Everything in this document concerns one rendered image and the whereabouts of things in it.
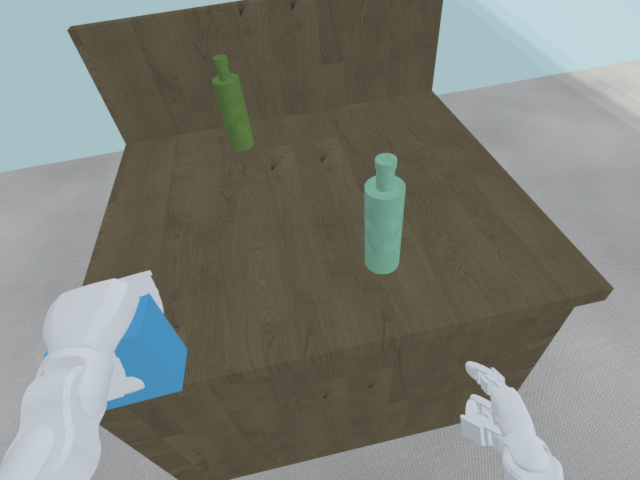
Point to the robot right hand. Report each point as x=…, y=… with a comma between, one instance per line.
x=487, y=423

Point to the table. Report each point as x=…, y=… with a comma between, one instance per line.
x=296, y=350

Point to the robot right forearm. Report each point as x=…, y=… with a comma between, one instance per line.
x=526, y=457

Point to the sponge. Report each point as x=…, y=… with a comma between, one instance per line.
x=151, y=351

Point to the robot left forearm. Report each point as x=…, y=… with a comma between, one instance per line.
x=60, y=413

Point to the robot left hand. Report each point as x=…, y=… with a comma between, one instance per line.
x=97, y=316

